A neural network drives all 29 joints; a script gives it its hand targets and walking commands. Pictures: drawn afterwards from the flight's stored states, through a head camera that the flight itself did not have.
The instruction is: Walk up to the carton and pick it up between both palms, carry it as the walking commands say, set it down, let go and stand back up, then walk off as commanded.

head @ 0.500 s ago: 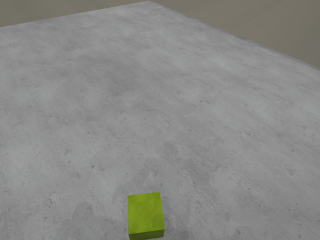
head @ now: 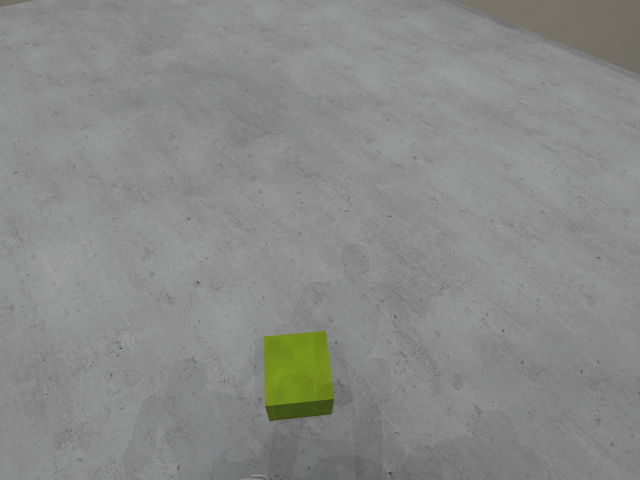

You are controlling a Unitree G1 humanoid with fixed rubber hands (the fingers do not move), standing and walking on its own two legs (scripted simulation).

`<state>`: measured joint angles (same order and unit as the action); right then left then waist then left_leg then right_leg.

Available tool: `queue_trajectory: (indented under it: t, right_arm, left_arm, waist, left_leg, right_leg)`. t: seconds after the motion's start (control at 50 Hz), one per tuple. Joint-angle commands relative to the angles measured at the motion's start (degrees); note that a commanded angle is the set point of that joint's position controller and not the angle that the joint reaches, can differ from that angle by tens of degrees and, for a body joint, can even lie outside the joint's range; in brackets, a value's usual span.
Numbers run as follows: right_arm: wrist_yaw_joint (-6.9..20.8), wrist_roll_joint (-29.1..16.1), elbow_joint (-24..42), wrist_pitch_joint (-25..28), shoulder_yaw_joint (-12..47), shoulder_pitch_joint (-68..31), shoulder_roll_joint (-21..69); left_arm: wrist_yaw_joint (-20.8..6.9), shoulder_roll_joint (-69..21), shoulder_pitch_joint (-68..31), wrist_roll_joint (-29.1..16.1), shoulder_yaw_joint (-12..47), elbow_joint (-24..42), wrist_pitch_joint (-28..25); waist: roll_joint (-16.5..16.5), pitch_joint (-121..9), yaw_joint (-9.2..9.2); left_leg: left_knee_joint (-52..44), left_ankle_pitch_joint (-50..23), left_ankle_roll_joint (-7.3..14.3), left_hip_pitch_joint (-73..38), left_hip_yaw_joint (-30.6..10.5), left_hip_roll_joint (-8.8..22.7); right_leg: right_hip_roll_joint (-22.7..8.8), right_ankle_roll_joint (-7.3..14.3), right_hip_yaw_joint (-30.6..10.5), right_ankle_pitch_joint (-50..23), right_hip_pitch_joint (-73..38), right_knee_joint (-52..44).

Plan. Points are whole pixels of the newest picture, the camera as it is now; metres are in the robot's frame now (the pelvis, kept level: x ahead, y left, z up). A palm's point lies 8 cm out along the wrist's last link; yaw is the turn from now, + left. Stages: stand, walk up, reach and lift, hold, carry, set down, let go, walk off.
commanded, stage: walk off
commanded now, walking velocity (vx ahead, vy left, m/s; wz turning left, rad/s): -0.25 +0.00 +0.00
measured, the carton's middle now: (298, 375) +0.50 +0.06 -0.69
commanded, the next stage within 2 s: stand in 1.98 s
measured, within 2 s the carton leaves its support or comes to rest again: neither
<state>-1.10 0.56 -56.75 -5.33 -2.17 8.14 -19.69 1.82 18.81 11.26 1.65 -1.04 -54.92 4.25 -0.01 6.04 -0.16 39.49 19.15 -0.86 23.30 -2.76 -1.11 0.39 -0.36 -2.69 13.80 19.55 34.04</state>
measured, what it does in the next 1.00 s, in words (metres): walks backwards: left foot, then right foot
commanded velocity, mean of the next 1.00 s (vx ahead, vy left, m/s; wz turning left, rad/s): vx -0.25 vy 0.00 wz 0.00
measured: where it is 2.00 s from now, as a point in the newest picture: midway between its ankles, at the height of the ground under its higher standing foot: outside the picture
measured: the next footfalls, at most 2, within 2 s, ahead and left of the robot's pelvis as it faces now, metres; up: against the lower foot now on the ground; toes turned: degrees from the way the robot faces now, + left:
left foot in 0.22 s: -0.06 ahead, +0.15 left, +0.00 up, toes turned +3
right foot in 0.68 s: -0.20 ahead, -0.09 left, +0.00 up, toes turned +0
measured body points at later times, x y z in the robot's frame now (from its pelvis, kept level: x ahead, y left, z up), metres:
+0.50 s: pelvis -0.13 +0.05 +0.02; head -0.10 +0.09 +0.46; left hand -0.09 +0.33 -0.14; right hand -0.03 -0.23 -0.10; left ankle -0.10 +0.14 -0.73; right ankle -0.20 -0.10 -0.64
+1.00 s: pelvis -0.28 +0.01 +0.01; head -0.25 -0.01 +0.46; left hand -0.18 +0.28 -0.11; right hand -0.25 -0.26 -0.14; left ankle -0.36 +0.15 -0.66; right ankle -0.24 -0.09 -0.73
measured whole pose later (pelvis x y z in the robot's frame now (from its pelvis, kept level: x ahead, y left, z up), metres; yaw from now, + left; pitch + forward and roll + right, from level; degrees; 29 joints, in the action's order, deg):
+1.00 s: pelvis -0.28 +0.01 +0.01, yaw +3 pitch -1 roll +2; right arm -2.5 0.6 -56.9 -5.6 -5.1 15.0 -15.5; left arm 3.1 13.0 7.1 1.1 -2.2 -52.1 2.9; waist -1.0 4.4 0.9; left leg 57.4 29.2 -5.3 18.2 -2.8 -2.3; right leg -2.0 1.4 1.8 11.2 14.5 26.7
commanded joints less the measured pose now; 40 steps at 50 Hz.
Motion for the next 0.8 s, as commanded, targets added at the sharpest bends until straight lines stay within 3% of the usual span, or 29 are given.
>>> queue_trajectory:
  t: [0.0, 0.02, 0.04, 0.08, 0.12, 0.14, 0.16, 0.18, 0.2, 0.22, 0.24, 0.26, 0.28, 0.3, 0.32, 0.36, 0.42, 0.48, 0.58, 0.62, 0.64, 0.66, 0.68, 0.7, 0.72, 0.74, 0.76, 0.78]
  right_arm:
    - [-0.4, 0.3, 2.9, -0.1, -1.6, 2.3, -4.1]
    - [-0.3, -0.2, 2.4, 0.1, -1.7, 5.0, -4.0]
    - [-0.2, -0.3, 2.0, 0.3, -1.8, 6.8, -3.8]
    - [-0.4, 0.0, 1.9, 0.5, -1.7, 7.6, -3.2]
    - [-0.8, -0.5, 2.4, 0.6, -1.5, 6.8, -1.8]
    - [-1.0, -0.9, 2.3, 0.7, -1.5, 7.4, -1.5]
    - [-1.1, -1.1, 1.4, 0.9, -1.6, 9.7, -1.1]
    - [-1.3, -0.9, 0.4, 1.3, -1.7, 11.9, -0.9]
    - [-1.4, 0.0, 0.7, 1.7, -2.3, 11.9, -3.9]
    - [-0.8, 0.2, 3.6, 1.6, -3.5, 7.7, -12.0]
    - [-0.4, 1.4, 3.8, 1.8, -3.2, 9.3, -10.6]
    - [-0.5, 1.7, 4.3, 2.0, -2.1, 6.3, -7.1]
    - [-0.7, 1.4, 5.9, 2.1, -2.0, 0.4, -6.8]
    - [-0.8, 1.2, 7.1, 2.1, -2.0, -2.6, -6.4]
    - [-1.1, 0.7, 7.7, 2.3, -2.0, -3.1, -5.5]
    - [-1.3, 0.2, 7.6, 2.4, -1.9, 0.1, -3.8]
    - [-2.0, -0.3, 5.6, 2.6, -1.9, 5.7, -3.2]
    - [-2.1, 0.1, 4.4, 2.4, -2.2, 7.8, -3.9]
    - [-1.3, 0.8, 3.1, 1.4, -3.0, 6.7, -5.3]
    - [-1.2, 0.6, 3.2, 1.1, -3.4, 5.2, -5.8]
    - [-1.1, 0.3, 3.3, 1.0, -3.5, 5.0, -5.6]
    - [-0.9, 0.1, 3.2, 1.1, -3.3, 6.4, -4.3]
    - [-0.7, 0.3, 3.7, 1.3, -2.9, 8.7, -1.0]
    - [-1.8, 0.9, 5.8, 0.9, -2.9, 0.7, -0.4]
    - [-1.8, 1.2, 5.3, 0.4, -3.5, -0.3, -1.5]
    - [-1.2, 0.5, 4.1, 0.1, -3.6, 2.9, -0.5]
    - [-0.9, 0.3, 2.7, 0.2, -3.7, 6.9, -0.7]
    - [-0.9, 0.9, 1.6, 0.3, -4.0, 8.8, -1.1]
  left_arm:
    - [0.6, 11.6, -0.5, 0.9, -2.3, 3.6, -0.4]
    - [0.9, 10.1, -4.9, 0.4, -2.1, 4.6, -0.3]
    - [1.1, 9.3, -7.9, 0.1, -2.1, 5.2, -0.4]
    - [1.0, 8.2, -6.5, 0.3, -2.2, 4.7, -0.1]
    - [0.8, 8.3, -1.6, 0.1, -2.6, 2.6, 0.3]
    - [0.6, 9.0, 0.3, -0.1, -3.0, 1.6, 0.7]
    - [0.5, 9.7, 1.5, -0.4, -3.5, 0.8, 1.0]
    - [0.3, 9.5, 2.5, -0.8, -3.5, 0.4, 1.1]
    - [-0.1, 6.7, 4.8, -1.0, -3.2, 0.5, 0.7]
    - [0.1, 1.9, 4.3, -0.7, -2.5, 3.1, 0.2]
    - [0.9, 3.7, -4.6, -0.2, -3.1, 4.0, 0.9]
    - [0.7, 3.4, -4.4, -0.9, -3.5, 3.9, 1.5]
    - [0.2, 3.7, -1.6, -1.3, -3.8, 2.7, 1.4]
    - [0.1, 4.2, 1.5, -1.0, -4.1, 1.5, 1.3]
    - [0.0, 4.5, 3.4, -0.5, -4.3, 0.4, 1.0]
    - [0.3, 4.2, 2.0, -0.2, -4.6, 0.8, 0.7]
    - [0.7, 2.5, -0.6, -0.8, -4.5, 2.2, 0.7]
    - [1.0, 1.3, 0.0, -1.5, -4.2, 2.6, 1.0]
    - [0.9, 0.6, 4.4, -2.3, -4.2, 0.9, 0.8]
    - [0.7, 0.2, 8.3, -2.3, -4.2, -0.7, 0.3]
    - [0.7, 0.3, 10.0, -2.0, -4.2, -1.3, 0.0]
    - [0.8, 1.9, 9.5, -1.2, -4.2, -0.8, -0.5]
    - [0.7, 5.8, 7.5, -0.5, -4.7, 1.0, -0.8]
    - [0.5, 10.2, 2.9, 0.1, -5.3, 3.4, -0.7]
    - [0.6, 7.1, 1.3, 0.7, -4.4, 3.5, -0.7]
    - [0.9, 5.2, -4.5, 0.5, -3.5, 4.4, -0.7]
    - [0.9, 4.3, -7.9, 0.4, -3.2, 5.7, -0.6]
    - [1.1, 4.0, -8.2, 0.0, -3.3, 6.1, -0.7]
  waist:
    - [9.2, -7.7, -0.16]
    - [6.9, -7.3, 2.50]
    - [7.8, -7.2, 3.89]
    - [10.0, -7.3, 2.26]
    - [12.8, -7.9, -0.51]
    - [13.8, -8.1, -1.42]
    - [13.0, -8.1, -1.02]
    - [9.7, -7.1, -0.40]
    - [-0.2, -5.6, -1.18]
    - [-18.1, -4.4, -1.87]
    - [-14.5, -2.7, 4.18]
    - [-8.2, -1.5, 1.24]
    - [-6.2, -0.6, -2.45]
    - [-7.8, -1.8, -4.01]
    - [-8.7, -2.9, -3.87]
    - [-8.6, -4.1, -1.13]
    - [-10.0, -4.9, 2.44]
    - [-11.9, -6.4, 3.78]
    - [-12.2, -8.5, 2.34]
    - [-9.8, -9.2, 0.44]
    - [-8.1, -8.8, -0.25]
    - [-3.2, -7.7, 0.24]
    - [11.8, -8.6, 1.39]
    - [19.4, -2.6, -3.12]
    - [9.0, -1.1, -2.03]
    - [7.2, 0.6, 2.50]
    - [7.9, 0.0, 4.65]
    - [8.9, -0.9, 4.28]
  left_leg:
    - [28.9, 13.5, -0.4, -3.0, -4.6, -3.8]
    - [31.6, 11.0, -0.5, -5.2, -4.2, -2.8]
    - [29.5, 9.5, -0.7, -6.1, -3.3, -1.3]
    - [18.2, 11.0, -1.7, -4.5, 1.1, 0.5]
    - [4.4, 12.3, -1.5, -4.2, 2.3, 2.0]
    - [-1.6, 10.9, -1.3, -5.9, 2.7, 1.9]
    - [-9.6, 6.2, -0.7, -9.6, 4.4, 1.1]
    - [-19.8, -2.0, -0.4, -13.9, 4.4, 0.9]
    - [-26.1, -1.9, 0.0, -17.7, -4.0, 7.1]
    - [-26.3, -18.7, 6.0, -15.4, -20.2, 24.2]
    - [-25.0, -25.9, 11.7, -1.1, -19.0, 27.0]
    - [-24.3, -26.2, 10.9, 1.9, -14.1, 22.4]
    - [-23.1, -25.2, 8.3, 2.6, -8.8, 18.0]
    - [-22.0, -25.5, 6.9, -0.2, -6.4, 15.6]
    - [-21.0, -27.0, 7.0, -3.6, -5.3, 14.3]
    - [-20.1, -27.2, 8.4, -10.5, -5.6, 14.3]
    - [-19.7, -27.7, 9.9, -20.3, -8.4, 15.1]
    - [-19.7, -28.6, 10.8, -23.0, -10.7, 16.3]
    - [-20.2, -31.8, 10.9, -19.7, -12.8, 17.0]
    - [-20.1, -27.2, 9.2, -15.7, -11.9, 16.4]
    - [-19.7, -22.4, 7.1, -12.0, -10.8, 15.3]
    - [-16.5, -13.5, 3.6, -6.4, -8.1, 12.1]
    - [-3.4, 3.4, 0.3, 2.9, 0.2, 5.0]
    - [13.4, 18.1, -0.6, 5.2, 1.6, -2.0]
    - [24.0, 15.9, 0.2, 1.0, -6.6, -2.3]
    - [29.8, 11.2, 0.7, 0.9, -7.7, -4.0]
    - [33.1, 7.8, 0.3, 1.0, -6.6, -4.2]
    - [36.1, 6.0, -0.5, 2.4, -5.4, -4.5]
  right_leg:
    - [-21.9, 13.6, -20.3, -12.0, 4.3, -20.1]
    - [-18.9, 12.0, -14.4, -14.8, 6.2, -18.0]
    - [-16.4, 10.0, -11.0, -15.8, 5.0, -16.7]
    - [-14.4, 8.1, -9.4, -17.3, -3.2, -15.6]
    - [-15.1, 7.9, -11.4, -18.7, -11.3, -14.8]
    - [-15.5, 7.9, -12.1, -19.5, -12.8, -14.2]
    - [-15.0, 7.1, -11.3, -19.2, -11.9, -13.3]
    - [-13.5, 4.8, -9.3, -15.6, -8.1, -11.2]
    - [-8.8, 1.0, -4.9, -5.2, -0.8, -4.4]
    - [1.7, -2.7, 3.5, 18.3, 11.0, 7.9]
    - [2.5, -2.3, -4.5, 25.1, 6.8, 23.7]
    - [4.4, -0.9, -8.0, 21.4, 4.4, 32.8]
    - [5.5, -0.3, -8.2, 16.7, 4.4, 37.9]
    - [5.2, -0.7, -7.3, 13.8, 4.8, 40.6]
    - [5.3, -1.7, -6.3, 11.9, 5.6, 42.8]
    - [5.1, -3.5, -4.9, 11.3, 8.4, 41.6]
    - [3.6, -5.4, -2.7, 12.9, 10.4, 30.2]
    - [1.9, -5.5, -0.1, 17.2, 6.2, 19.0]
    - [0.7, -2.9, 2.1, 15.0, -3.5, 3.3]
    - [0.5, -1.4, 3.7, 8.3, -9.1, -5.9]
    - [0.0, -0.7, 4.2, 2.4, -12.9, -13.0]
    - [-3.6, 0.0, -0.4, 0.0, -16.1, -19.3]
    - [-17.6, 2.4, -15.0, 1.7, -19.9, -22.9]
    - [-27.1, 11.0, -18.7, -9.4, -1.5, -22.9]
    - [-23.0, 10.8, -13.7, -10.5, 4.4, -21.8]
    - [-17.9, 8.0, -7.6, -11.0, 6.8, -20.6]
    - [-14.6, 5.9, -4.2, -11.5, 5.6, -19.3]
    - [-13.6, 6.1, -3.4, -13.3, 2.2, -18.1]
